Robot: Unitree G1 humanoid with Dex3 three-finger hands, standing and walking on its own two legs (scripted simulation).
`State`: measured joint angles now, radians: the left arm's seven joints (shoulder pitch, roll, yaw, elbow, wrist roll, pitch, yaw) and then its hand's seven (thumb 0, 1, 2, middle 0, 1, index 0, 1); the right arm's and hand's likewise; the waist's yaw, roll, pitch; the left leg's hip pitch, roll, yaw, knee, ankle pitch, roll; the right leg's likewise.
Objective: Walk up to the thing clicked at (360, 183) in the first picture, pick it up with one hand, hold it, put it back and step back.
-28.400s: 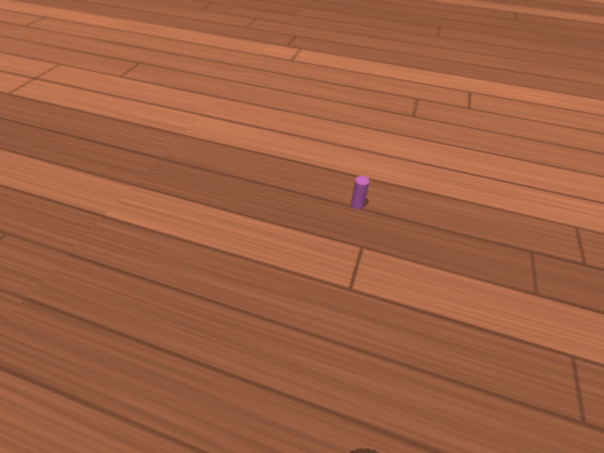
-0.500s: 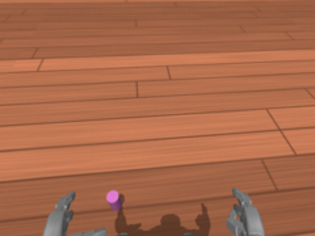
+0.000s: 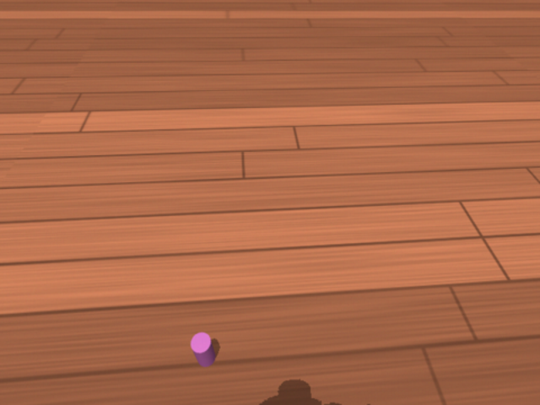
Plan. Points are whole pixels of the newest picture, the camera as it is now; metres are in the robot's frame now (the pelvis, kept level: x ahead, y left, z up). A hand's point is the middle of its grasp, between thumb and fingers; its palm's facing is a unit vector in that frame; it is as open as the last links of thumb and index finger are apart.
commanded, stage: stand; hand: left
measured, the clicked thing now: (203, 350) +0.40 +0.20 -0.69
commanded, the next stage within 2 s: step back in 1.74 s
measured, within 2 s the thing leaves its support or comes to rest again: neither
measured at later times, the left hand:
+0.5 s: hand out of the picture +0.03 +0.24 -0.15, palm faces -0.01 -0.94 -0.34, open 7.3 cm
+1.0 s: hand out of the picture +0.06 +0.24 -0.14, palm faces -0.03 -0.94 -0.33, open 7.3 cm
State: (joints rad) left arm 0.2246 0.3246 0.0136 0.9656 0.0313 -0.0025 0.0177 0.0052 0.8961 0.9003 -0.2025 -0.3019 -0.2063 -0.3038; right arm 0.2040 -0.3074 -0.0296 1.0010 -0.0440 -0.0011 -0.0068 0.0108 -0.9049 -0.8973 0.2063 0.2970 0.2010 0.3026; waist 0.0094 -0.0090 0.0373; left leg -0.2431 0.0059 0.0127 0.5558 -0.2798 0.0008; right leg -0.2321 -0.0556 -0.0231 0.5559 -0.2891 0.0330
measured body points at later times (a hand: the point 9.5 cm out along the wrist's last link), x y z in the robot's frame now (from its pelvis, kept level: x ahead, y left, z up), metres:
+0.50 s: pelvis -0.01 +0.00 +0.01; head -0.02 -0.01 +0.46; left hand +0.03 +0.29 -0.12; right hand +0.05 -0.29 -0.13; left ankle +0.01 +0.12 -0.73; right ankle +0.01 -0.14 -0.73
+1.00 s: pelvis +0.00 -0.01 +0.02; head +0.00 -0.01 +0.47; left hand +0.07 +0.28 -0.12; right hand +0.05 -0.30 -0.13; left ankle +0.01 +0.12 -0.73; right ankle +0.01 -0.14 -0.73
